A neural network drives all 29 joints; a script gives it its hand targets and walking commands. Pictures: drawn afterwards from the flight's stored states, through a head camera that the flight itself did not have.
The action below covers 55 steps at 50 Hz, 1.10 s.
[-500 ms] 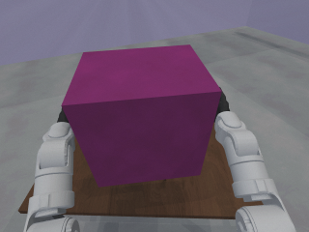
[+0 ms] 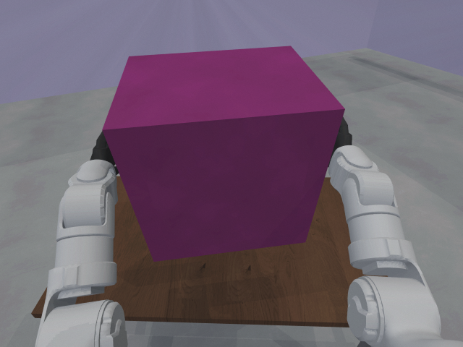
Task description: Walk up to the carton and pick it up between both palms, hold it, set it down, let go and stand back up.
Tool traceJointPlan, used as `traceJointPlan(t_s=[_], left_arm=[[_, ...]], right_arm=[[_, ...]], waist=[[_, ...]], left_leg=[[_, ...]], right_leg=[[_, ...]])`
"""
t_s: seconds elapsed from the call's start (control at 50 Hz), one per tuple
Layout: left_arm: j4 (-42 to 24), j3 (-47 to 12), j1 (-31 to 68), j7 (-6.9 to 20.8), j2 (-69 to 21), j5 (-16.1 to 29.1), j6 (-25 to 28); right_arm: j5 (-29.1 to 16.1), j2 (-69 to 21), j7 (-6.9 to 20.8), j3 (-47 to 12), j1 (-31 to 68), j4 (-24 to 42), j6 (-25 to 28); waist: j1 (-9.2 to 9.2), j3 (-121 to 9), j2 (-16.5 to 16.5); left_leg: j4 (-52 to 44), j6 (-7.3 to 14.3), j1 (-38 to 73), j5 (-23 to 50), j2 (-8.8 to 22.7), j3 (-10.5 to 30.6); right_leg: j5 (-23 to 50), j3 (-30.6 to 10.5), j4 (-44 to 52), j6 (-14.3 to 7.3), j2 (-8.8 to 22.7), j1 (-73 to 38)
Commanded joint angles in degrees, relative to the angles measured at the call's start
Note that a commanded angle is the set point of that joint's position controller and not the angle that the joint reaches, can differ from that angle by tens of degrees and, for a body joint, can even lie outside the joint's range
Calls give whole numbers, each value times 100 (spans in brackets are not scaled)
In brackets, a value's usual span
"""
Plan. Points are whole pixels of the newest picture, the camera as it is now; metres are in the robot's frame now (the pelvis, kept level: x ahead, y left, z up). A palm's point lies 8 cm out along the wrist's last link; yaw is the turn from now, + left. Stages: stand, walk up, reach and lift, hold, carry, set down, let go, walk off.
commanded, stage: hold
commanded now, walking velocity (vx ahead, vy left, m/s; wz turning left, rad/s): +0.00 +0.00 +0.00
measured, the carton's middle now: (221, 154) +0.42 +0.01 +0.19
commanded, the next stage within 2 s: none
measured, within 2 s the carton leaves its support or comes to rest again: neither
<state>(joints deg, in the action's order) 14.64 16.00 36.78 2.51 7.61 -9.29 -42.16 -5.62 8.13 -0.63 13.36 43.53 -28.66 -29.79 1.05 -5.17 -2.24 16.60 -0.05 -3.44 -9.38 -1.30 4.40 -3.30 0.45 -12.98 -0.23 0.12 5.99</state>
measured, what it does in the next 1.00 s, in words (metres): stands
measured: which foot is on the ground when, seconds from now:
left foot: down 0.00-1.00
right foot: down 0.00-1.00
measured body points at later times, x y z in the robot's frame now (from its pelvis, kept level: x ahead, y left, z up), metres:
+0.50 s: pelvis +0.00 +0.00 +0.00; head -0.08 +0.04 +0.44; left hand +0.35 +0.23 +0.20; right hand +0.37 -0.15 +0.25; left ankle +0.00 +0.12 -0.75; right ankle +0.05 -0.12 -0.75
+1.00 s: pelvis +0.01 +0.00 +0.00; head -0.04 -0.01 +0.45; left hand +0.37 +0.21 +0.18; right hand +0.38 -0.17 +0.19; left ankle +0.00 +0.12 -0.75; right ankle +0.05 -0.12 -0.75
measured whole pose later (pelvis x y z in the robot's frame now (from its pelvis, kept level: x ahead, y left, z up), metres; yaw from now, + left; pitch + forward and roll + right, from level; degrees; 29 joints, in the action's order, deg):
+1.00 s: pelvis +0.01 +0.00 +0.00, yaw +0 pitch -3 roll +0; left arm 10.5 16.1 28.2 3.2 7.5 -8.4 -37.7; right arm -8.1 8.1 -6.1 4.0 32.7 -17.0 -29.9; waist 1.1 -4.5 -1.3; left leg 16.7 -0.1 -3.5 -10.0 -0.9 4.5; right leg -3.9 0.5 -13.0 -0.1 -0.4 5.9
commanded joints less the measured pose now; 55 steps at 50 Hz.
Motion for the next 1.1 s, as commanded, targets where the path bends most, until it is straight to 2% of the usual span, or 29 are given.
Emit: traceJointPlan(t_s=[0.0,0.04,0.1,0.14,0.18,0.24,0.28,0.38,0.42,0.46,0.52,0.56,0.62,0.66,0.7,0.78,0.84,0.9,0.98,1.02,1.08], left_arm=[[-882,-1444,3487,1322,-2560,866,740],[-1219,-1503,3315,1285,-2533,1000,844],[-1806,-1824,3203,1198,-2612,1285,1001],[-2345,-2136,3283,1131,-2727,1478,1084],[-2961,-2395,3543,1055,-2811,1593,1136],[-3393,-2798,3918,954,-2859,1695,1088],[-3351,-3008,3930,932,-2876,1673,938],[-2102,-2986,3983,1108,-3091,1197,455],[-1685,-2922,4140,1183,-3262,988,357],[-1216,-2833,4294,1247,-3345,842,316],[-606,-2579,4261,1350,-3313,724,318],[-510,-2376,4147,1393,-3256,741,380],[-643,-2039,4001,1386,-3094,837,523],[-762,-1787,3882,1350,-2916,850,608],[-940,-1642,3730,1313,-2739,896,694],[-1542,-1723,3318,1240,-2626,1140,897],[-2089,-2028,3208,1153,-2701,1398,1039],[-2765,-2336,3387,1077,-2815,1535,1105],[-3197,-2798,3819,981,-2854,1616,1009],[-3017,-2919,3873,976,-2882,1544,858],[-2338,-2943,4026,1054,-2988,1321,605]], right_arm=[[-699,-3122,474,-2601,3314,1549,263],[-910,-3288,369,-3047,3375,2299,328],[-1163,-3536,194,-3584,3356,3272,445],[-1282,-3641,92,-3768,3169,3661,478],[-1377,-3639,41,-3779,2905,3789,459],[-1351,-3367,64,-3492,2565,3503,378],[-1252,-3102,119,-3154,2386,3080,290],[-831,-2496,379,-2138,2612,1398,123],[-684,-2368,521,-1843,2778,808,84],[-551,-2314,643,-1637,2964,333,47],[-325,-2327,740,-1377,3148,32,50],[-262,-2448,740,-1371,3174,99,90],[-348,-2685,677,-1626,3233,431,165],[-463,-2838,618,-1910,3244,704,197],[-623,-3010,533,-2310,3257,1170,242],[-1016,-3356,315,-3207,3329,2660,383],[-1230,-3559,137,-3676,3272,3550,483],[-1343,-3571,34,-3755,2951,3823,470],[-1286,-3219,90,-3358,2563,3334,347],[-1161,-2984,165,-2991,2470,2793,264],[-910,-2630,311,-2341,2594,1767,185]], waist=[[337,-2031,857],[231,-2388,1092],[177,-2854,1284],[247,-3065,1176],[336,-3187,833],[542,-2953,204],[698,-2479,-168],[956,-1111,-813],[992,-833,-1034],[1036,-721,-1091],[1107,-698,-804],[1063,-855,-488],[862,-1305,2],[662,-1588,288],[491,-1912,573],[281,-2668,1095],[245,-3035,1241],[336,-3114,914],[572,-2670,130],[697,-2164,-206],[922,-1416,-622]], left_leg=[[-476,87,-1118,801,-260,-387],[-395,136,-1134,1074,-332,-406],[-286,139,-1141,1323,-426,-396],[-226,95,-1108,1427,-458,-354],[-168,10,-987,1563,-448,-287],[-142,-164,-790,1568,-378,-188],[-155,-264,-724,1519,-299,-129],[-477,-463,-1214,234,-63,-112],[-720,-441,-1570,-417,90,-55],[-921,-367,-1855,-1025,181,-31],[-1046,-241,-1954,-1362,184,-80],[-984,-183,-1776,-1092,126,-142],[-748,-143,-1346,-211,-13,-227],[-605,-97,-1138,327,-114,-286],[-500,-16,-1053,716,-192,-329],[-315,96,-1042,1280,-350,-386],[-226,100,-1059,1450,-443,-368],[-181,22,-969,1520,-450,-293],[-170,-165,-761,1461,-341,-179],[-216,-257,-766,1269,-262,-142],[-380,-401,-1038,507,-148,-138]], right_leg=[[1118,-72,-191,10,-185,-2562],[1818,-111,-297,109,-149,-2873],[2842,-148,-474,265,-78,-3166],[3255,-149,-585,302,-54,-3221],[3272,-111,-653,266,-90,-3101],[2486,11,-559,132,-204,-2564],[1785,75,-444,55,-259,-2101],[228,72,-241,-208,-251,-1634],[-66,106,-313,-250,-306,-1709],[-274,125,-354,-271,-337,-1804],[-418,86,-288,-259,-327,-1881],[-315,56,-211,-232,-306,-1917],[100,18,-136,-189,-261,-1986],[425,1,-131,-148,-239,-2098],[852,-18,-177,-69,-229,-2342],[2211,-97,-368,142,-149,-2974],[3113,-135,-527,285,-79,-3198],[3206,-103,-610,273,-93,-3081],[2065,40,-481,93,-230,-2331],[1353,86,-371,1,-262,-1933],[446,86,-260,-164,-242,-1636]])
